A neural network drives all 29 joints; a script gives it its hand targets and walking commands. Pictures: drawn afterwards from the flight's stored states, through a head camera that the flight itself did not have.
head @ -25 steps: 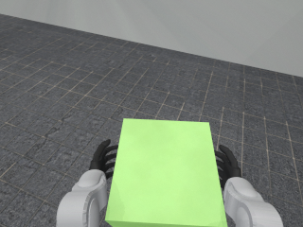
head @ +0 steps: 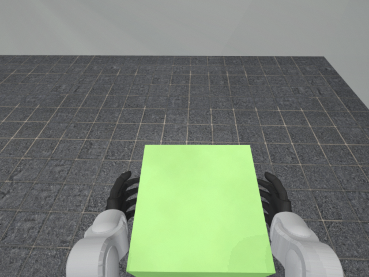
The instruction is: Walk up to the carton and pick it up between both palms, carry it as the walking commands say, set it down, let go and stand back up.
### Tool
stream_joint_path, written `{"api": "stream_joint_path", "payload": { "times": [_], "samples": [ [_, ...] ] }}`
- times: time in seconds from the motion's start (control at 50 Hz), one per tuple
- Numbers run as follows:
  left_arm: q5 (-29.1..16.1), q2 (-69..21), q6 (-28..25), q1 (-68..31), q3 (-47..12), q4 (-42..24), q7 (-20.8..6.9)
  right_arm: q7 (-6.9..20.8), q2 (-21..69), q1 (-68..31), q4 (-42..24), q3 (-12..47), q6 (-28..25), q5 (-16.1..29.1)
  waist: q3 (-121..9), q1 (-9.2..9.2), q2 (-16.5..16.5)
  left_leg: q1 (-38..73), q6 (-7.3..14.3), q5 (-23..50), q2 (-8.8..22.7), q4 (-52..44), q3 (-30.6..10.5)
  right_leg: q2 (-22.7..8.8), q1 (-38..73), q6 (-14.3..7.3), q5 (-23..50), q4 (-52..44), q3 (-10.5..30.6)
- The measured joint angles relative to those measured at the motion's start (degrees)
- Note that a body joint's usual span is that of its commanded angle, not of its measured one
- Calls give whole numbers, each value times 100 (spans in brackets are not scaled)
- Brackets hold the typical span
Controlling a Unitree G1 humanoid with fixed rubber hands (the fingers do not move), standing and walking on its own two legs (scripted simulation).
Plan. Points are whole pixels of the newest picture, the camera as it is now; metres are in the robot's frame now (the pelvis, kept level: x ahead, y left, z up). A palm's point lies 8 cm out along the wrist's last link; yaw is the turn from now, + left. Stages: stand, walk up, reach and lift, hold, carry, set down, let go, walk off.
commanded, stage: carry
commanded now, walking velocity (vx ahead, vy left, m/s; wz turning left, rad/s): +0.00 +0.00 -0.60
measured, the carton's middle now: (196, 221) +0.25 +0.00 +0.03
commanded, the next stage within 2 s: none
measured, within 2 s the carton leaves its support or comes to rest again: neither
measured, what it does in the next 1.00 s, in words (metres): walks backwards, turning right: left foot, then right foot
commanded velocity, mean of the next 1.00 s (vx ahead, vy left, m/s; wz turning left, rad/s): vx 0.00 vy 0.00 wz -0.32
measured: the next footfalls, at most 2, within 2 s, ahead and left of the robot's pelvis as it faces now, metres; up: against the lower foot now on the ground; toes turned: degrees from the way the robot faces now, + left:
left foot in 0.12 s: +0.02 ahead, +0.12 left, +0.00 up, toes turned +3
right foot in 0.50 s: -0.08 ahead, -0.12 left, +0.00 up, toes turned -16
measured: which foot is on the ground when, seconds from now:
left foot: up 0.00-0.10, down 0.12-0.50, up 0.52-0.84, down 0.86-1.00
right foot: down 0.00-0.12, up 0.14-0.48, down 0.50-1.00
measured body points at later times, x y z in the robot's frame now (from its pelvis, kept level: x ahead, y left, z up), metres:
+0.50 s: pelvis -0.06 +0.00 +0.00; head -0.05 +0.00 +0.45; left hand +0.23 +0.04 +0.09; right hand +0.11 -0.23 +0.09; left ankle -0.02 +0.12 -0.73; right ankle -0.11 -0.11 -0.73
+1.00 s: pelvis -0.11 +0.00 +0.00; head -0.13 +0.03 +0.45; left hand +0.17 +0.03 +0.09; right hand +0.04 -0.23 +0.10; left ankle -0.05 +0.09 -0.73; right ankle -0.11 -0.11 -0.73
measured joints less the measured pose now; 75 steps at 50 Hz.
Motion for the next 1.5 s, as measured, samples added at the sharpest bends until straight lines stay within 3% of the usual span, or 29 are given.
{"api": "stream_joint_path", "payload": {
  "times": [0.08, 0.14, 0.2, 0.24, 0.28, 0.36, 0.44, 0.48, 0.52, 0.58, 0.64, 0.7, 0.82, 0.88, 0.96, 1.02, 1.22, 1.5],
  "samples": [
    [19, 0, 68, -14, -17, -13, 6, 9, 2, 39, 6, -11, -1, 11, -123, 59, -132, 466, 115, 202, -209, -1015, 83, 54, -160, 74, 148, -26, 189],
    [33, 9, 135, -54, 4, -37, 22, 21, 8, 62, 59, 6, -54, 23, -172, 45, -316, 945, 310, 922, -283, -2095, 338, 47, -367, 182, 122, 225, 330],
    [51, 5, 229, -31, 18, 22, 37, 32, 8, 113, 200, 7, -65, 43, -109, 90, -293, 1009, 545, 1046, -118, -2039, 577, -72, -851, 485, -932, 1924, 36],
    [47, 8, 264, -57, -6, 67, 42, 39, 14, 155, 191, -15, -51, 31, -40, 100, -266, 1157, 548, 1098, 11, -2188, 718, -250, -1015, 604, -890, 2873, -111],
    [43, 13, 265, -107, -42, 82, 48, 47, 19, 171, 135, -52, -48, 21, -11, 97, -222, 1242, 514, 1180, 147, -2328, 850, -428, -970, 676, -771, 3064, -199],
    [39, 19, 264, -240, -66, 1, 62, 55, 12, 109, -13, -87, -51, 14, 4, 51, -59, 1206, 439, 1236, 484, -2343, 1126, -594, -559, 751, -964, 2271, -374],
    [13, 19, 275, -287, -23, -53, 68, 48, 5, 43, -56, -63, -28, -1, 12, -31, 66, 1083, 297, 1172, 832, -2118, 1416, -527, 10, 750, -1011, 1097, -595],
    [-13, 19, 273, -274, -15, -49, 68, 42, 7, 64, -78, -51, -9, -14, 12, -63, 94, 1013, 188, 1093, 989, -1899, 1538, -459, 434, 700, -540, 187, -733],
    [-30, 13, 200, -257, -70, 65, 67, 36, 2, 81, -87, -114, 10, -12, 42, -86, 232, 802, 5, 833, 1146, -1422, 1382, -293, 584, 410, -216, -214, -753],
    [-37, 9, 121, -144, -99, 211, 72, 32, 6, 97, 3, -150, 76, 1, 152, -120, 258, 281, -190, -268, 825, -99, 610, -200, 398, 145, -315, 24, -566],
    [-35, -1, 57, -17, -67, 196, 62, 23, 6, 102, 72, -98, 59, 12, 221, -182, 252, -51, -126, -129, 544, 625, 218, -134, 374, 78, -216, -46, -438],
    [-25, -6, -5, 47, -36, 114, 49, 16, 4, 71, 85, -51, 1, 30, 196, -179, 210, -108, -62, -30, 374, 585, 89, -85, 342, 43, -112, -107, -362],
    [31, -6, 15, 61, -28, 74, 36, 31, 0, 28, 148, -34, -17, 30, -108, -58, 60, 448, 141, 219, 66, -898, 117, -89, 250, 55, 70, -260, -325],
    [46, 1, 80, 39, -19, 115, 41, 49, 3, 33, 218, -34, -2, 14, -250, -18, -21, 1003, 250, 1160, -9, -2189, 262, -98, 186, 122, 95, -210, -331],
    [58, -2, 233, 66, 3, 181, 57, 72, 9, 105, 359, -14, 43, -5, -322, 53, -229, 1140, 429, 1348, -116, -2371, 391, -214, 255, 285, 57, -272, -244],
    [54, 3, 286, 6, -24, 222, 72, 86, 10, 121, 342, -50, 71, -20, -367, 54, -270, 1202, 442, 1362, -161, -2442, 453, -266, 293, 269, 291, -357, -216],
    [36, 10, 283, -107, -8, 424, 78, 79, -3, -17, 439, -122, 184, -43, -392, -103, -14, 1210, 432, 1523, -135, -2617, 437, -222, 381, 208, 485, -681, -241],
    [-26, 7, 174, -71, 71, 364, 84, 35, -7, -95, 451, -70, 125, -12, -291, -57, 65, 1142, 408, 1539, -133, -2620, 364, -223, 342, 174, 470, -686, -313]
  ]
}}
